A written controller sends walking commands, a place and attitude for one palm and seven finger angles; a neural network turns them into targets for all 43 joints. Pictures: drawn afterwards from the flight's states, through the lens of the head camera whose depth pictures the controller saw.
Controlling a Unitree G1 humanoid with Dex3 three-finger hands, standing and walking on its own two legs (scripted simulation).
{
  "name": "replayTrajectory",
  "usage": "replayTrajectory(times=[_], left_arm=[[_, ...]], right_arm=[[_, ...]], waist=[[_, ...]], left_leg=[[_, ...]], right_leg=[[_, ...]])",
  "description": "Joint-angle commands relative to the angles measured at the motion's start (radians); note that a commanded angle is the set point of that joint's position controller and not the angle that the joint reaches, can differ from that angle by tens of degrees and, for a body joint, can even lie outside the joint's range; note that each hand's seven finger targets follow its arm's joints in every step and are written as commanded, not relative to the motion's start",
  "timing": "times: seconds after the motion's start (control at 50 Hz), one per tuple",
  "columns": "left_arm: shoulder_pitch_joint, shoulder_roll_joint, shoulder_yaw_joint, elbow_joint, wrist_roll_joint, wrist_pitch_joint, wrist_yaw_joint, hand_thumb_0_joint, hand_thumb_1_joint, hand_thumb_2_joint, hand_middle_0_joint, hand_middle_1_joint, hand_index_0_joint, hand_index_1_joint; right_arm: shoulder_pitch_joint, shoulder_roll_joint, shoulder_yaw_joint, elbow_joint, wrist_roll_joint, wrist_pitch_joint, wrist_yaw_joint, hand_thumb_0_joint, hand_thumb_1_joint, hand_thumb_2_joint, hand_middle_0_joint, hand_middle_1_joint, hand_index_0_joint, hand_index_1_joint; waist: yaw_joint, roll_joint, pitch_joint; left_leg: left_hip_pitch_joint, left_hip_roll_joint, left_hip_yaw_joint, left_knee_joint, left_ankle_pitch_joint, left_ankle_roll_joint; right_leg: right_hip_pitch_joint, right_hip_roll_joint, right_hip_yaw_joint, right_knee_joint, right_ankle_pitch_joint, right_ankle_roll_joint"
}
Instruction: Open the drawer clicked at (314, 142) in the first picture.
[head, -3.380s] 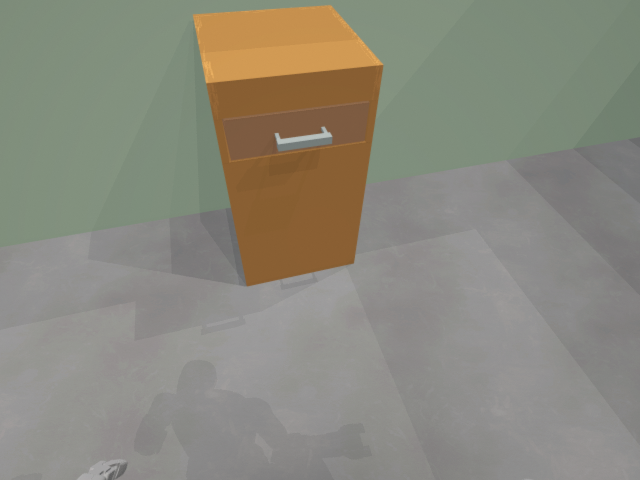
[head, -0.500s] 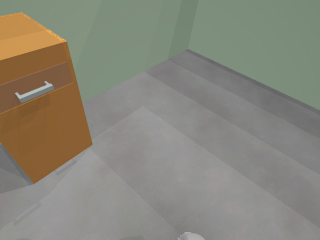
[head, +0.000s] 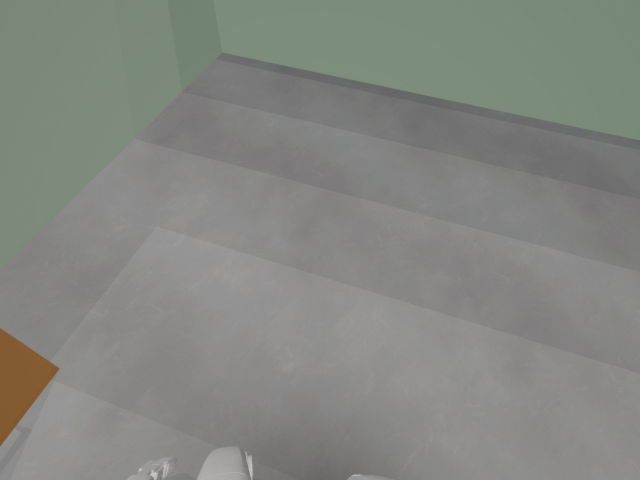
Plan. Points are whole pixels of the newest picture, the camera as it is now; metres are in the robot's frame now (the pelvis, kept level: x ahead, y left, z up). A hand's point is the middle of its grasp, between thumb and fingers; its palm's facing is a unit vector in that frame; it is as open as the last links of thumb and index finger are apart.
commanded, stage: walk to a spot facing it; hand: left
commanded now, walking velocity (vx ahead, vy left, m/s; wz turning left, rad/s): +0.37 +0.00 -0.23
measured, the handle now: out of the picture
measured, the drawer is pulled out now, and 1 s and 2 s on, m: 0.00 0.00 0.00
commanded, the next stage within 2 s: turn to face it in 0.28 s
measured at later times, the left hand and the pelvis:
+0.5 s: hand out of the picture +0.14 +0.23 -0.18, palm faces -0.02 -0.99 -0.15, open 7.4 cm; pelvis +0.21 +0.06 +0.00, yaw -9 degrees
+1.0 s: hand (195, 299) +0.41 +0.22 -0.13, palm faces +0.06 -0.97 -0.22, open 7.4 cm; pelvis +0.26 +0.03 +0.01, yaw +4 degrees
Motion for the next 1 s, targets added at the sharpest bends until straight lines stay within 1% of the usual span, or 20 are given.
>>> replayTrajectory(times=[0.0, 0.08, 0.1, 0.18, 0.28, 0.34, 0.38, 0.4, 0.42, 0.44, 0.46, 0.5, 0.52, 0.58, 0.64, 0.7, 0.84, 0.92, 0.96, 0.98], left_arm=[[0.086, 0.122, 0.035, -0.022, 0.012, -0.032, 0.013, 0.000, 0.900, 0.900, -0.200, -0.300, -0.200, -0.300], [0.175, 0.092, 0.034, 0.001, 0.005, -0.044, 0.012, 0.000, 0.900, 0.900, -0.200, -0.300, -0.200, -0.300], [0.190, 0.093, 0.032, 0.009, 0.008, -0.047, 0.016, 0.000, 0.900, 0.900, -0.200, -0.300, -0.200, -0.300], [0.295, 0.084, 0.026, 0.035, 0.010, -0.054, 0.026, 0.000, 0.900, 0.900, -0.200, -0.300, -0.200, -0.300], [0.353, 0.094, 0.025, 0.057, 0.014, -0.049, 0.039, 0.000, 0.900, 0.900, -0.200, -0.300, -0.200, -0.300], [0.322, 0.115, 0.034, 0.049, 0.015, -0.042, 0.041, 0.000, 0.900, 0.900, -0.200, -0.300, -0.200, -0.300], [0.272, 0.117, 0.033, 0.053, 0.002, -0.045, 0.043, 0.000, 0.900, 0.900, -0.200, -0.300, -0.200, -0.300], [0.279, 0.084, 0.028, 0.056, -0.010, -0.047, 0.042, 0.000, 0.900, 0.900, -0.200, -0.300, -0.200, -0.300], [0.359, 0.018, 0.009, 0.070, -0.022, -0.049, 0.039, 0.000, 0.900, 0.900, -0.200, -0.300, -0.200, -0.300], [0.385, 0.039, 0.010, 0.082, -0.015, -0.046, 0.052, 0.000, 0.900, 0.900, -0.200, -0.300, -0.200, -0.300], [0.353, 0.043, 0.011, 0.096, -0.002, -0.033, 0.058, 0.000, 0.900, 0.900, -0.200, -0.300, -0.200, -0.300], [0.260, 0.006, 0.009, 0.092, 0.009, -0.014, 0.041, 0.000, 0.900, 0.900, -0.200, -0.300, -0.200, -0.300], [0.253, -0.014, 0.004, 0.093, 0.012, -0.001, 0.037, 0.000, 0.900, 0.900, -0.200, -0.300, -0.200, -0.300], [0.276, -0.023, 0.007, 0.092, 0.008, 0.031, 0.039, 0.000, 0.900, 0.900, -0.200, -0.300, -0.200, -0.300], [0.213, 0.000, 0.027, 0.057, 0.015, 0.051, 0.041, 0.000, 0.900, 0.900, -0.200, -0.300, -0.200, -0.300], [0.129, 0.020, 0.038, 0.013, 0.016, 0.057, 0.039, 0.000, 0.900, 0.900, -0.200, -0.300, -0.200, -0.300], [-0.063, 0.029, 0.035, -0.084, 0.003, 0.057, 0.041, 0.000, 0.900, 0.900, -0.200, -0.300, -0.200, -0.300], [-0.043, 0.034, 0.034, -0.101, -0.008, 0.050, 0.045, 0.000, 0.900, 0.900, -0.200, -0.300, -0.200, -0.300], [0.017, 0.048, 0.037, -0.092, -0.012, 0.041, 0.049, 0.000, 0.900, 0.900, -0.200, -0.300, -0.200, -0.300], [0.051, 0.076, 0.042, -0.087, -0.011, 0.032, 0.053, 0.000, 0.900, 0.900, -0.200, -0.300, -0.200, -0.300]], right_arm=[[0.109, -0.072, -0.020, -0.041, -0.007, 0.001, 0.008, 0.000, -0.900, -0.900, 0.200, 0.300, 0.200, 0.300], [-0.035, -0.092, -0.022, -0.088, -0.011, -0.006, 0.018, 0.000, -0.900, -0.900, 0.200, 0.300, 0.200, 0.300], [-0.062, -0.089, -0.022, -0.100, -0.011, -0.011, 0.022, 0.000, -0.900, -0.900, 0.200, 0.300, 0.200, 0.300], [-0.213, -0.081, -0.013, -0.142, -0.009, -0.023, 0.029, 0.000, -0.900, -0.900, 0.200, 0.300, 0.200, 0.300], [-0.332, -0.069, -0.008, -0.180, 0.000, -0.032, 0.033, 0.000, -0.900, -0.900, 0.200, 0.300, 0.200, 0.300], [-0.309, -0.076, -0.010, -0.179, 0.006, -0.042, 0.024, 0.000, -0.900, -0.900, 0.200, 0.300, 0.200, 0.300], [-0.077, -0.107, -0.015, -0.096, 0.004, -0.047, 0.004, 0.000, -0.900, -0.900, 0.200, 0.300, 0.200, 0.300], [0.079, -0.172, -0.027, -0.049, -0.003, -0.053, -0.003, 0.000, -0.900, -0.900, 0.200, 0.300, 0.200, 0.300], [0.179, -0.248, -0.037, -0.016, -0.006, -0.059, -0.006, 0.000, -0.900, -0.900, 0.200, 0.300, 0.200, 0.300], [0.147, -0.226, -0.020, -0.017, 0.011, -0.039, -0.008, 0.000, -0.900, -0.900, 0.200, 0.300, 0.200, 0.300], [0.060, -0.182, -0.007, -0.027, 0.012, -0.039, -0.009, 0.000, -0.900, -0.900, 0.200, 0.300, 0.200, 0.300], [-0.043, -0.112, 0.012, -0.036, 0.011, -0.045, -0.018, 0.000, -0.900, -0.900, 0.200, 0.300, 0.200, 0.300], [-0.052, -0.092, 0.020, -0.028, 0.011, -0.046, -0.018, 0.000, -0.900, -0.900, 0.200, 0.300, 0.200, 0.300], [-0.054, -0.115, 0.010, -0.020, 0.016, -0.039, -0.016, 0.000, -0.900, -0.900, 0.200, 0.300, 0.200, 0.300], [-0.027, -0.137, -0.016, -0.032, 0.010, -0.022, -0.013, 0.000, -0.900, -0.900, 0.200, 0.300, 0.200, 0.300], [-0.012, -0.153, -0.027, -0.031, 0.007, -0.010, -0.009, 0.000, -0.900, -0.900, 0.200, 0.300, 0.200, 0.300], [0.061, -0.190, -0.051, -0.026, -0.004, 0.010, -0.010, 0.000, -0.900, -0.900, 0.200, 0.300, 0.200, 0.300], [0.037, -0.206, -0.064, -0.049, -0.003, 0.019, -0.008, 0.000, -0.900, -0.900, 0.200, 0.300, 0.200, 0.300], [0.010, -0.207, -0.069, -0.064, 0.005, 0.023, -0.005, 0.000, -0.900, -0.900, 0.200, 0.300, 0.200, 0.300], [0.006, -0.188, -0.069, -0.072, 0.012, 0.022, 0.000, 0.000, -0.900, -0.900, 0.200, 0.300, 0.200, 0.300]], waist=[[-0.011, -0.035, -0.078], [0.036, -0.074, -0.060], [0.039, -0.067, -0.065], [0.092, -0.058, -0.068], [0.120, -0.064, -0.058], [0.090, -0.068, -0.079], [-0.019, -0.059, -0.181], [-0.068, 0.035, -0.287], [-0.057, 0.275, -0.403], [-0.029, 0.206, -0.387], [0.000, 0.146, -0.270], [0.035, 0.123, -0.054], [0.053, 0.139, -0.027], [0.078, 0.169, -0.101], [0.066, 0.121, -0.119], [0.054, 0.154, -0.118], [0.003, 0.172, -0.129], [0.015, 0.183, -0.163], [0.048, 0.163, -0.200], [0.061, 0.094, -0.226]], left_leg=[[-0.035, 0.006, -0.019, -0.092, 0.102, -0.011], [-0.167, -0.003, -0.025, -0.190, 0.176, -0.025], [-0.188, -0.001, -0.029, -0.227, 0.174, -0.026], [-0.255, -0.028, -0.002, -0.348, 0.127, -0.028], [-0.200, -0.078, 0.028, -0.496, 0.056, -0.011], [-0.019, -0.125, 0.057, -0.661, 0.013, 0.010], [0.312, -0.164, 0.082, -0.841, 0.215, 0.038], [0.588, -0.028, -0.033, -0.835, 0.504, 0.079], [0.823, 0.270, -0.341, -0.811, 0.958, 0.223], [0.743, 0.314, -0.367, -0.865, 1.077, 0.290], [0.582, 0.275, -0.291, -0.918, 0.918, 0.289], [0.329, 0.179, -0.230, -1.009, 0.752, 0.252], [0.260, 0.125, -0.181, -1.022, 0.768, 0.222], [0.251, 0.057, -0.108, -1.018, 0.728, 0.193], [0.255, 0.055, -0.179, -1.040, 0.549, 0.196], [0.289, 0.043, -0.234, -1.044, 0.434, 0.203], [0.353, 0.044, -0.360, -0.978, 0.500, 0.234], [0.300, 0.025, -0.412, -0.920, 0.592, 0.224], [0.246, -0.019, -0.398, -0.865, 0.533, 0.178], [0.170, -0.061, -0.363, -0.812, 0.417, 0.125]], right_leg=[[-0.044, -0.268, 0.280, -0.359, 0.078, -0.021], [0.082, -0.251, 0.305, -0.359, 0.106, -0.012], [0.118, -0.265, 0.315, -0.345, 0.141, -0.033], [0.291, -0.281, 0.346, -0.285, 0.403, -0.055], [0.379, -0.297, 0.373, -0.228, 0.639, -0.061], [0.341, -0.286, 0.370, -0.140, 0.791, -0.044], [0.260, -0.213, 0.285, 0.062, 0.855, 0.026], [0.106, -0.140, 0.221, 0.261, 0.567, 0.080], [-0.148, -0.022, 0.108, 0.581, -0.190, 0.127], [-0.149, -0.052, 0.158, 0.686, -0.380, 0.122], [-0.154, -0.096, 0.159, 0.695, -0.347, 0.133], [-0.168, -0.163, 0.130, 0.636, -0.255, 0.164], [-0.120, -0.176, 0.121, 0.573, -0.217, 0.174], [-0.063, -0.163, 0.088, 0.492, -0.150, 0.191], [-0.120, -0.164, 0.091, 0.507, -0.094, 0.208], [-0.184, -0.169, 0.101, 0.481, -0.075, 0.220], [-0.173, -0.137, 0.111, 0.291, -0.192, 0.220], [-0.020, -0.096, 0.107, 0.110, -0.181, 0.202], [0.124, -0.100, 0.101, -0.092, -0.028, 0.196], [0.264, -0.152, 0.133, -0.225, 0.085, 0.186]])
